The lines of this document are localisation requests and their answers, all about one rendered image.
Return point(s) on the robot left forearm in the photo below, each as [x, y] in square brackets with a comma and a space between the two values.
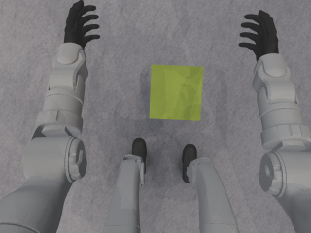
[64, 98]

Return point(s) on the right robot hand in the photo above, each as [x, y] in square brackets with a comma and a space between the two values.
[266, 41]

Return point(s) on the carton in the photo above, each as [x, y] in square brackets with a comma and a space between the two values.
[176, 92]

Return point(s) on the left robot hand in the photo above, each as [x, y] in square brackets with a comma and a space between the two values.
[75, 30]

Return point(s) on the robot left foot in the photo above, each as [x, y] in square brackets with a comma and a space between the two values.
[139, 148]

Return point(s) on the robot right forearm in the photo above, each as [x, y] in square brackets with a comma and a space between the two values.
[283, 126]

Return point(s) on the left robot shin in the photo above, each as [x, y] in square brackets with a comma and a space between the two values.
[129, 157]

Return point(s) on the robot right upper arm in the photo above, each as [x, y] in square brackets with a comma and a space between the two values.
[286, 175]

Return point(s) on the robot left upper arm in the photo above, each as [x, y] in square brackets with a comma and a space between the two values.
[50, 166]

